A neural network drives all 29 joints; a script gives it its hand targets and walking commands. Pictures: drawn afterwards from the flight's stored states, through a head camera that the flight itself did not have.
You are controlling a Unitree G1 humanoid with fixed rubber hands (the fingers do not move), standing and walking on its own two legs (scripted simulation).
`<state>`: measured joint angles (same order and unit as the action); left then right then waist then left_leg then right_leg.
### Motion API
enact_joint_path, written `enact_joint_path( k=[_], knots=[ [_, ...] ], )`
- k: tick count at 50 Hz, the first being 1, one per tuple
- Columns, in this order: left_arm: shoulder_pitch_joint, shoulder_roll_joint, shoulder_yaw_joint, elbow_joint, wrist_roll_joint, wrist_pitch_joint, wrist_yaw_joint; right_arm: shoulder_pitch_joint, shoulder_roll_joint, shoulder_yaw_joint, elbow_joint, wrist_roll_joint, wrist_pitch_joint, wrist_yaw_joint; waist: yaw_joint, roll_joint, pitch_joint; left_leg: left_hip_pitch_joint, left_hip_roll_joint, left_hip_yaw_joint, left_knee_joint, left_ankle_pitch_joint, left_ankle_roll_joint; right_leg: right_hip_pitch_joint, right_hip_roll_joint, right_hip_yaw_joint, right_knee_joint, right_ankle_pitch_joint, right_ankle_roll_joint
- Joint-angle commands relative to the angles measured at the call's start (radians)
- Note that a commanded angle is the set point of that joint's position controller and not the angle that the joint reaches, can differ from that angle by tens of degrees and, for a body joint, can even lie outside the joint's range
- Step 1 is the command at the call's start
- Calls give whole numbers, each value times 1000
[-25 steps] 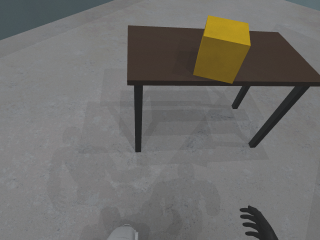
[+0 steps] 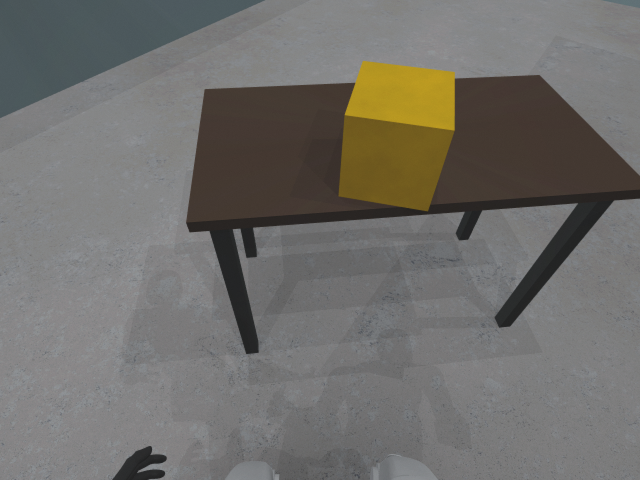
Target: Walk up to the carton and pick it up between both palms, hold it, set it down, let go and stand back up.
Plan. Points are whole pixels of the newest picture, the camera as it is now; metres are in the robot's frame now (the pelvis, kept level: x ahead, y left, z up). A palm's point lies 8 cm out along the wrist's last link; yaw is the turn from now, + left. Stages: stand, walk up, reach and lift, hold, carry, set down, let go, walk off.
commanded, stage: walk up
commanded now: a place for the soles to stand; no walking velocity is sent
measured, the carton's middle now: (395, 135) +0.72 -0.16 +0.02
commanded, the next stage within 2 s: none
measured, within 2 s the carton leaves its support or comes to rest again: neither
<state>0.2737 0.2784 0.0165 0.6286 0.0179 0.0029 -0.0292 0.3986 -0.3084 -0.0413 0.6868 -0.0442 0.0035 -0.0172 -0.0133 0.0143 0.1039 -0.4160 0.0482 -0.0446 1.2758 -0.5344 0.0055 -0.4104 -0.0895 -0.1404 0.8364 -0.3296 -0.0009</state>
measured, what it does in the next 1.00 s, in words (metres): walks ahead: left foot, then right foot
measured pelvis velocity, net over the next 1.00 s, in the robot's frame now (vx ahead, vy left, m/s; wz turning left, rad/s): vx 0.23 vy -0.11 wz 0.08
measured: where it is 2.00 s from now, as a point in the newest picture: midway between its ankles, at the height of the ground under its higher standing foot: (379, 467)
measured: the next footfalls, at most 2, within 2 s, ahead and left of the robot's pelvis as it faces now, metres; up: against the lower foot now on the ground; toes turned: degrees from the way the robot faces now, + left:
left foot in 0.16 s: +0.16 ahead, +0.08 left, +0.00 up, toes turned +8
right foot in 0.60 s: +0.34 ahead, -0.30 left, +0.00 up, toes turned +0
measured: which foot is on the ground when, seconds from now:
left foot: up 0.00-0.14, down 0.16-0.62, up 0.64-0.84, down 0.86-1.00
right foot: down 0.00-0.18, up 0.20-0.58, down 0.60-1.00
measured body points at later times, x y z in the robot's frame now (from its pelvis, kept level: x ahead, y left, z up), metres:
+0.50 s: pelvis +0.14 -0.05 +0.03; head +0.15 +0.00 +0.47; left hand +0.25 +0.21 -0.11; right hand +0.19 -0.32 -0.07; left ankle +0.12 +0.08 -0.70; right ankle +0.25 -0.23 -0.65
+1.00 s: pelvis +0.23 -0.11 +0.02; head +0.25 -0.07 +0.47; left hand +0.31 +0.15 -0.12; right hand +0.37 -0.36 -0.07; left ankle +0.22 +0.00 -0.70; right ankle +0.28 -0.24 -0.70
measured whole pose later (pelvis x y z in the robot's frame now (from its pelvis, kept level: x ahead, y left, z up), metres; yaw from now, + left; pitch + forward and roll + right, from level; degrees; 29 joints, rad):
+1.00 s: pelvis +0.23 -0.11 +0.02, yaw +5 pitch -3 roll -1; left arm 0.25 0.30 0.00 0.68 0.00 0.06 -0.02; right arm 0.26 -0.23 -0.02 0.63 0.00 0.00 -0.01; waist 0.01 -0.07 0.10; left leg -0.30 0.01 0.01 0.75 -0.40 0.02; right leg -0.33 -0.05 -0.09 0.69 -0.30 0.00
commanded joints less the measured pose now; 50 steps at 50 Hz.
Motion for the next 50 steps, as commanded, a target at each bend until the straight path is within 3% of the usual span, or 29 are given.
enact_joint_path(
  k=[1, 5, 7, 8, 9, 10, 11, 12, 14, 16, 20, 22, 24, 27, 28, 29, 30, 31, 32, 33, 36, 39, 42, 43, 44, 45, 46, 48, 50],
  knots=[
    [61, 194, 56, -36, 13, -18, 20, 20, -80, -33, -120, -1, -32, 6, 29, -160, -16, -189, 38, -1, -69, 4, -19, 97, -287, 439, -555, -219, -259],
    [33, 208, 51, -11, 36, -18, 11, -16, -37, -28, -145, 16, -56, 20, 27, -194, -56, -15, 25, 77, -447, 57, -3, 71, -251, 253, -490, -25, -242],
    [-9, 168, 33, -9, 30, -9, -3, 97, -20, -38, -113, 18, -76, 18, -49, -119, -111, 301, -31, 130, -647, 324, 18, -109, -157, 103, -314, -57, -173],
    [8, 119, 18, -22, 27, -4, -9, 180, -70, -63, -90, 11, -81, 11, -94, 1, -170, 471, -2, 55, -663, 271, 32, -222, -95, 69, -173, -181, -108],
    [16, 52, 1, -45, 25, 5, -17, 236, -181, -90, -91, -4, -76, -5, -133, 253, -177, 499, 240, -343, -892, -51, 92, -370, 32, -24, 109, -279, -37],
    [-5, 126, 28, -74, 37, 41, -12, 216, -240, -95, -96, 1, -53, -29, -127, 249, -99, 350, 438, -762, -1096, -412, 201, -438, 31, 92, 272, -335, -8],
    [-10, 178, 43, -75, 36, 67, -10, 178, -199, -81, -94, 11, -44, -51, -120, 114, -1, 276, 448, -759, -1108, -435, 222, -439, -24, 155, 357, -238, -4],
    [6, 159, 37, -63, 42, 73, -15, 142, -170, -65, -89, 4, -48, -63, -96, 52, -5, 287, 409, -655, -1073, -352, 187, -446, -32, 180, 399, -143, 2],
    [70, 148, 43, -47, 34, 56, -21, 33, -135, -46, -93, 4, -65, -59, -33, 101, -12, 278, 337, -439, -1016, -118, 146, -418, -56, 206, 360, -49, 22],
    [96, 142, 46, -37, 26, 49, -32, -24, -119, -34, -83, 8, -79, -48, -14, 150, 3, 174, 296, -321, -1048, -134, 158, -336, -55, 200, 317, -3, 43],
    [44, 108, 42, -43, 17, 41, -39, -7, -126, -32, -51, -6, -91, -37, -28, 167, 63, 175, 271, -182, -1000, 194, 215, -337, -78, 156, 194, 48, 49],
    [22, 83, 36, -54, 14, 26, -41, 14, -143, -34, -50, -12, -90, -30, -36, 135, 46, 186, 249, -84, -937, 420, 214, -277, -72, 125, 85, 44, 34],
    [-9, 74, 30, -60, 12, 13, -41, 24, -162, -38, -36, -2, -83, -21, -45, 141, 27, 163, 224, -21, -888, 545, 198, -163, -42, 75, 3, 91, 23],
    [58, 72, 31, -44, 10, 1, -32, -22, -182, -36, -55, 18, -59, -4, 11, 171, -25, 73, 183, 45, -778, 585, 156, 82, 19, 25, -118, 153, -11],
    [116, 86, 38, -21, 12, -5, -25, -29, -186, -35, -69, 21, -52, -3, 46, 130, -58, 28, 172, 65, -714, 522, 131, 201, 45, 12, -202, 214, -16],
    [145, 139, 54, -5, 16, -12, -18, 17, -142, -24, -69, 19, -49, -2, 57, -12, -103, -9, 134, 97, -588, 509, 96, 323, 38, 51, -253, 258, -38],
    [197, 221, 74, -17, 12, -15, -12, 63, -95, -8, -85, 18, -47, 0, 93, -165, -188, -67, 72, 117, -388, 368, 51, 424, -92, 235, -294, 270, -91],
    [240, 277, 83, -19, 9, -15, 6, 73, -42, 6, -118, 26, -41, 1, 108, -322, -229, -130, -47, 128, -158, -90, 9, 448, -264, 454, -386, 301, -191],
    [209, 278, 80, -10, -6, 5, 22, 65, -82, -16, -123, 41, -13, -15, 118, -309, -269, -131, -35, 45, -32, -130, 9, 385, -311, 603, -476, 100, -290],
    [138, 245, 69, -40, -12, 16, 30, 8, -92, -23, -140, 37, -1, -21, 109, -280, -192, -148, -17, -2, 10, -108, 7, 304, -293, 553, -488, 17, -289],
    [6, 192, 42, -56, 0, 27, 35, 40, -80, -26, -122, 32, -6, -24, 51, -274, -121, -114, 7, -10, -91, -88, -15, 185, -240, 376, -431, 200, -271],
    [-44, 180, 33, -67, 17, 17, 37, 58, -45, -25, -104, 34, -8, -11, 20, -215, -128, 13, 2, 28, -325, -70, -22, 124, -257, 311, -397, 350, -266],
    [-122, 175, 17, -68, 1, 20, 32, 102, -25, -30, -81, 42, -27, 3, -44, -173, -207, 281, -38, 93, -709, 259, 1, 45, -204, 218, -287, 341, -186],
    [-102, 146, 9, -66, -10, 23, 22, 79, -50, -38, -90, 32, -35, 5, -51, -126, -209, 334, -2, 13, -797, 339, 15, -9, -170, 188, -234, 256, -122],
    [-75, 80, -7, -83, -33, 31, 15, -12, -133, -57, -121, 26, -37, 3, -11, 95, -166, 218, 157, -248, -904, 244, 77, -18, -60, 109, -152, 90, -32],
    [-50, 130, 17, -71, -42, 48, 21, -89, -205, -76, -130, 41, -24, 3, -20, 218, -113, 7, 279, -438, -975, 108, 219, 73, 37, 94, -77, -147, -6],
    [-26, 137, 25, -55, -32, 55, 21, -151, -158, -63, -145, 33, -21, -3, -6, 197, -50, -59, 279, -416, -980, 90, 256, 120, 26, 111, -16, -154, -7],
    [-17, 118, 19, -44, -19, 28, 15, -204, -103, -34, -147, 42, -17, 1, 32, 119, -36, 50, 171, -187, -858, 437, 164, 124, 27, 104, -216, 23, -22],
    [9, 149, 19, -49, -8, -11, 16, -181, -79, -29, -134, 63, -28, 12, 32, 132, -147, 99, 98, -99, -754, 558, 61, 242, -56, 184, -336, 341, -49]
  ],
)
